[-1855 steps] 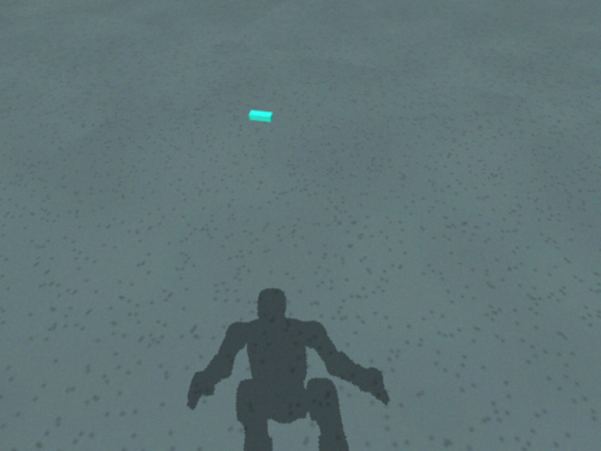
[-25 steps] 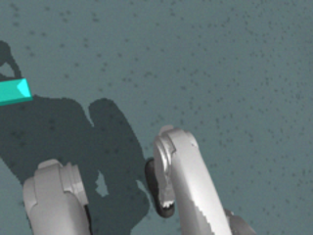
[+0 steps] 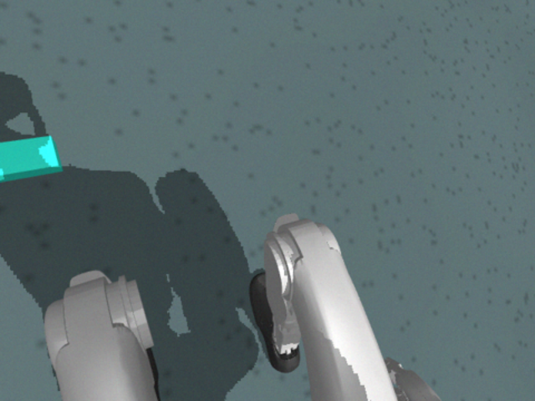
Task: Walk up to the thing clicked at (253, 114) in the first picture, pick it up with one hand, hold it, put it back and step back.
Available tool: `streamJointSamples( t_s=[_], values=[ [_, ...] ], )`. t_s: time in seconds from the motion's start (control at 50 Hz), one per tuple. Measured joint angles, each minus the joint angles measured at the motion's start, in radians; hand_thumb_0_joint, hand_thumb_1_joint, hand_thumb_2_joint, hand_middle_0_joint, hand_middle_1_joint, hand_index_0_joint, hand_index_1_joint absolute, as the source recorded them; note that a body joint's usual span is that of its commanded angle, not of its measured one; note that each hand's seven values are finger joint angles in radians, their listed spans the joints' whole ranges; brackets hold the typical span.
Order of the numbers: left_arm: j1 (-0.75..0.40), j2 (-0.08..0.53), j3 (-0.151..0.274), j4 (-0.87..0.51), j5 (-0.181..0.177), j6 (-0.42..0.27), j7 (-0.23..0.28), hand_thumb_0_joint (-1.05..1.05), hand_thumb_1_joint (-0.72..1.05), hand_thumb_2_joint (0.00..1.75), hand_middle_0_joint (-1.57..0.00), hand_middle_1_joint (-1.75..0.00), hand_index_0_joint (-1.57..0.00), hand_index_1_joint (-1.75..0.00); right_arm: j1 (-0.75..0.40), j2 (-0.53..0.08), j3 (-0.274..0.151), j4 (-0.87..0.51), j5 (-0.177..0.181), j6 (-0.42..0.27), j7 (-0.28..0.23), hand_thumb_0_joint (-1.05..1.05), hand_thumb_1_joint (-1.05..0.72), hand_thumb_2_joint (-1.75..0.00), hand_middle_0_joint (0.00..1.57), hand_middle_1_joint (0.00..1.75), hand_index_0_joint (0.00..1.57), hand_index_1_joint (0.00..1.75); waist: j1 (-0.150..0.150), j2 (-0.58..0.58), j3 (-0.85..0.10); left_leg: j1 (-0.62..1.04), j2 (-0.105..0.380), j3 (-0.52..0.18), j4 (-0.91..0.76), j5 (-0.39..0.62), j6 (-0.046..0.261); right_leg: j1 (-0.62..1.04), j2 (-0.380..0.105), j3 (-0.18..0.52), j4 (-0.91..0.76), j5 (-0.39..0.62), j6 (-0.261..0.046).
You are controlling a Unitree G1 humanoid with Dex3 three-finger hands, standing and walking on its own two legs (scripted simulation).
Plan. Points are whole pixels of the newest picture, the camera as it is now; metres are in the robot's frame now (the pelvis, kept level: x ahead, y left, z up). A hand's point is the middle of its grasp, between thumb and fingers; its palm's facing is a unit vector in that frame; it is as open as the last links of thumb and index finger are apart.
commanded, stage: approach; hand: left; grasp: from above
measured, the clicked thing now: (9, 161) +0.52 +0.29 -0.30
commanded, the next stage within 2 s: close in in 0.56 s
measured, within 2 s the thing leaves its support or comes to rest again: neither
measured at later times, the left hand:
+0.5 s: hand out of the picture +0.51 +0.28 -0.19, palm faces -0.49 -0.07 -0.87, open 13.5 cm
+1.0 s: hand out of the picture +0.52 +0.28 -0.20, palm faces -0.46 -0.08 -0.88, open 13.1 cm
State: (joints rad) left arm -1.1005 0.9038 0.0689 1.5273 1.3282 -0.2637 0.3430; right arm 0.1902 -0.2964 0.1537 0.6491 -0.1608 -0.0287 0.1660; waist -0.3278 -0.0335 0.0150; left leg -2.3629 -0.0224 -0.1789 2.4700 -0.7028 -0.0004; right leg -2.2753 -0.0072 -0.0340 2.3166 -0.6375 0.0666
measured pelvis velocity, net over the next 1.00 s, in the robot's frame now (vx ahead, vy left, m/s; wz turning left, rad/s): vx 0.00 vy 0.01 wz -0.03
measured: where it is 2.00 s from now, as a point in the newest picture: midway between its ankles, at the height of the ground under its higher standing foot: (215, 370)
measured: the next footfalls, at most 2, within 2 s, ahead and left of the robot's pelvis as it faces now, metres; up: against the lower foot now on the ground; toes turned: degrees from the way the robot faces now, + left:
none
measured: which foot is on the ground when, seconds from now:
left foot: down 0.00-1.00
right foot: down 0.00-1.00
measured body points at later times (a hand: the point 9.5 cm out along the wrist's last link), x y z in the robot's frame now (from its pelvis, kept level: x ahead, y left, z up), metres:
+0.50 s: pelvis +0.00 +0.00 +0.00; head +0.27 +0.08 +0.35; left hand +0.53 +0.28 -0.14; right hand +0.00 -0.26 -0.07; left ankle +0.07 +0.12 -0.28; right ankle +0.12 -0.15 -0.28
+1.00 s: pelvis +0.00 +0.01 +0.00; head +0.27 +0.12 +0.34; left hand +0.54 +0.29 -0.15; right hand +0.04 -0.26 -0.05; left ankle +0.07 +0.12 -0.28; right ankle +0.12 -0.15 -0.28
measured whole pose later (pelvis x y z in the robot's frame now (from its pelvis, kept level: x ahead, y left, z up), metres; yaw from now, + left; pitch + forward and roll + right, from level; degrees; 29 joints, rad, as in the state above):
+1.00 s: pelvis +0.00 +0.01 +0.00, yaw -2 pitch +33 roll -14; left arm -1.21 0.95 0.02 1.61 1.35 -0.21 0.37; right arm 0.17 -0.32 0.24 0.57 -0.18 -0.02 0.14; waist -0.41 -0.07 0.06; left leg -2.37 -0.02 -0.20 2.48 -0.70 0.01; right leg -2.26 0.00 -0.06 2.30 -0.63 0.06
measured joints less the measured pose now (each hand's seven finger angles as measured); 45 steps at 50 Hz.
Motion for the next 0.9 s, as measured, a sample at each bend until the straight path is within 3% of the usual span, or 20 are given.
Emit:
streamJointSamples(
  t_s=[0.12,0.18,0.26,0.36,0.5,0.62,0.7,0.76,0.9],
  values=[
    [-0.081,-0.014,-0.052,0.04,0.008,0.011,0.012,0.0,-0.48,0.98,-0.12,-1.03,-0.13,-1.03,-0.003,0.002,0.014,0.008,-0.007,-0.01,-0.011,0.0,-0.91,-0.89,0.2,0.3,0.2,0.3,-0.024,-0.01,-0.001,-0.006,0.002,-0.001,-0.001,0.004,-0.001,-0.008,0.002,-0.001,-0.001,0.006,-0.001],
    [-0.126,-0.016,-0.057,0.07,0.022,0.032,0.03,0.0,-0.48,0.98,-0.13,-1.03,-0.13,-1.03,-0.002,0.001,0.026,0.001,-0.011,-0.014,-0.017,0.0,-0.91,-0.89,0.2,0.3,0.2,0.3,-0.049,-0.01,0.003,-0.01,0.003,-0.004,0.0,0.004,-0.002,-0.012,0.004,-0.003,-0.002,0.01,-0.004],
    [-0.155,-0.015,-0.04,0.098,0.037,0.075,0.046,0.0,-0.47,0.97,-0.13,-1.02,-0.14,-1.02,0.012,-0.005,0.041,-0.018,-0.007,-0.011,-0.022,0.0,-0.91,-0.89,0.2,0.3,0.2,0.3,-0.081,0.001,0.005,-0.018,0.007,-0.008,0.001,0.003,-0.002,-0.022,0.008,-0.007,-0.005,0.013,-0.006],
    [-0.13,-0.014,-0.008,0.096,0.017,0.132,0.041,0.0,-0.45,0.96,-0.15,-0.99,-0.16,-0.99,0.031,-0.013,0.061,-0.037,0.008,0.001,-0.024,0.0,-0.91,-0.89,0.2,0.3,0.2,0.3,-0.1,0.018,0.018,-0.013,0.014,-0.005,-0.003,-0.001,0.0,-0.023,0.014,-0.004,-0.01,0.015,0.004],
    [-0.046,0.021,0.029,0.028,-0.041,0.131,-0.036,0.0,-0.43,0.94,-0.18,-0.94,-0.18,-0.95,0.032,-0.02,0.083,-0.047,0.023,0.016,-0.033,0.0,-0.91,-0.89,0.2,0.3,0.2,0.3,-0.078,0.018,0.054,-0.005,0.016,-0.01,-0.002,0.006,-0.001,-0.015,0.017,-0.007,-0.012,0.025,0.011],
    [-0.043,0.061,-0.001,-0.033,-0.064,0.071,-0.094,0.0,-0.43,0.93,-0.2,-0.92,-0.2,-0.93,0.016,-0.023,0.067,-0.038,0.009,0.019,-0.041,0.0,-0.91,-0.89,0.21,0.3,0.2,0.3,-0.036,-0.003,0.069,-0.012,0.006,-0.016,0.006,0.015,-0.003,-0.012,0.011,-0.013,-0.006,0.025,0.004],
    [-0.076,0.063,-0.053,-0.057,-0.058,0.035,-0.107,0.0,-0.42,0.94,-0.21,-0.93,-0.21,-0.94,0.0,-0.025,0.055,-0.028,0.0,0.018,-0.042,0.0,-0.91,-0.89,0.2,0.3,0.2,0.3,-0.019,-0.023,0.066,-0.014,0.0,-0.018,0.01,0.012,-0.001,-0.006,0.007,-0.016,-0.005,0.019,0.001],
    [-0.097,0.052,-0.076,-0.053,-0.041,0.019,-0.09,0.0,-0.4,0.95,-0.22,-0.93,-0.22,-0.94,-0.012,-0.027,0.054,-0.031,-0.004,0.02,-0.04,0.0,-0.91,-0.89,0.2,0.3,0.2,0.3,-0.022,-0.033,0.057,-0.013,-0.003,-0.022,0.012,0.006,0.001,0.001,0.003,-0.021,-0.007,0.011,-0.005],
    [-0.101,0.039,-0.055,0.013,0.011,0.028,-0.022,0.0,-0.37,0.92,-0.22,-0.92,-0.23,-0.92,-0.025,-0.03,0.065,-0.075,-0.014,0.021,-0.034,0.0,-0.91,-0.89,0.2,0.3,0.2,0.3,-0.06,-0.033,0.043,-0.01,-0.005,-0.026,0.01,-0.002,0.008,0.012,-0.001,-0.03,-0.017,0.005,-0.019]
  ],
)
